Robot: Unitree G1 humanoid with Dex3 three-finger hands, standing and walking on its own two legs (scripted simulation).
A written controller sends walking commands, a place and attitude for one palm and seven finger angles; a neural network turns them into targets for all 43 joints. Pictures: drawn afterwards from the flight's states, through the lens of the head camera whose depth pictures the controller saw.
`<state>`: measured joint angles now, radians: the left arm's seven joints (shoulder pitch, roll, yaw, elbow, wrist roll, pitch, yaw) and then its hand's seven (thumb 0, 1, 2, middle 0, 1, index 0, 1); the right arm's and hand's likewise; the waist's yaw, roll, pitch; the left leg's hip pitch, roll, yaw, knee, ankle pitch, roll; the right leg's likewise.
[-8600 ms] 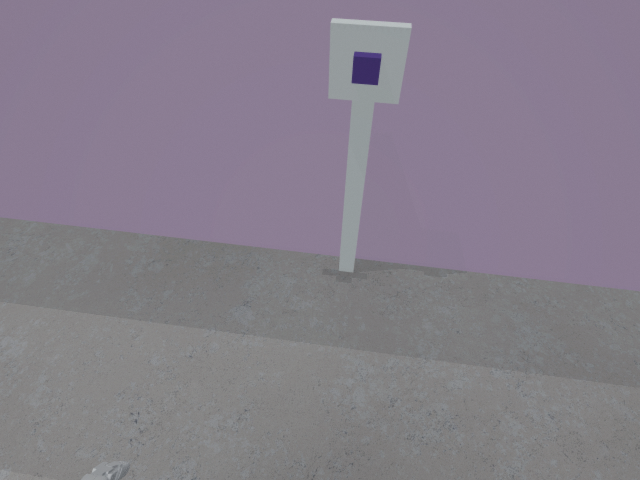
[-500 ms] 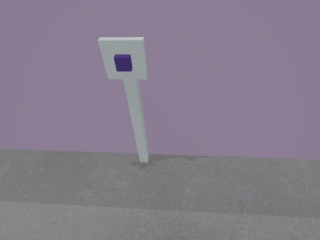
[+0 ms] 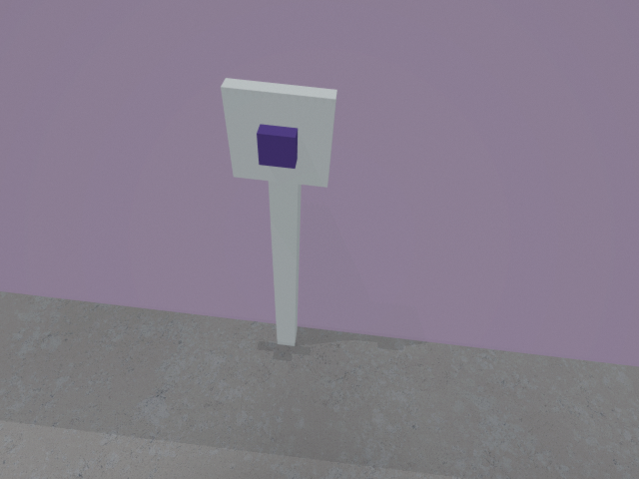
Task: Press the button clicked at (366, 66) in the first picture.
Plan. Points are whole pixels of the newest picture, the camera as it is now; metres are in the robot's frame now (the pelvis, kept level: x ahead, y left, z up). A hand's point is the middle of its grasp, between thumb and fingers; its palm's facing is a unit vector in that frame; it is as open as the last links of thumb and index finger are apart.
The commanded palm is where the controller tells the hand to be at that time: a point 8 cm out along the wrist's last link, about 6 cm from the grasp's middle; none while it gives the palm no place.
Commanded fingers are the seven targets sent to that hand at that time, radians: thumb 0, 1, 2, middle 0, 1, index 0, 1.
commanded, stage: take the last steps up to it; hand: left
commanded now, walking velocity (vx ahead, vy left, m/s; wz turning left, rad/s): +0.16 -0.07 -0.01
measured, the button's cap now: (278, 145) +0.60 +0.13 +0.08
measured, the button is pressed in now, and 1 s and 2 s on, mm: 0 0 0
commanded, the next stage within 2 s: come to a stop and stand still in 0.04 s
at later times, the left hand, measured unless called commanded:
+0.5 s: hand (226, 464) +0.17 +0.14 -0.16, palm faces +0.03 -0.97 -0.23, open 7.3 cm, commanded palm none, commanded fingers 0.00 0.90 0.90 -0.20 -0.30 -0.20 -0.30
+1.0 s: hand out of the picture +0.03 +0.19 -0.16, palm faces +0.04 -0.98 -0.22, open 7.4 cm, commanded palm none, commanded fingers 0.00 0.90 0.90 -0.20 -0.30 -0.20 -0.30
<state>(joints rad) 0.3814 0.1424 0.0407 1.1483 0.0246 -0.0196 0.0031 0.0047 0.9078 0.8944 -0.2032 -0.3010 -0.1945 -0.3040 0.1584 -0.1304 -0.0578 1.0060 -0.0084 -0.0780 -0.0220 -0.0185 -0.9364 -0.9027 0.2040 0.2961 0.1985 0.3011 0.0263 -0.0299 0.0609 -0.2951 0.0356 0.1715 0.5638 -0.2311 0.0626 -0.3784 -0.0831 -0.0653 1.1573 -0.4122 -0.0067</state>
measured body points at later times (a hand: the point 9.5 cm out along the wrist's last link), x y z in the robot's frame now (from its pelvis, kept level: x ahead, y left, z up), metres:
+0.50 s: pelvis +0.08 -0.03 +0.00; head +0.12 -0.05 +0.45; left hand +0.17 +0.19 -0.14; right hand +0.06 -0.24 -0.17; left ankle +0.03 +0.08 -0.70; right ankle +0.14 -0.15 -0.73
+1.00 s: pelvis +0.04 +0.01 +0.01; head +0.05 +0.00 +0.46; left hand +0.03 +0.24 -0.15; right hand +0.09 -0.22 -0.15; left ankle +0.04 +0.11 -0.73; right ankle +0.02 -0.11 -0.73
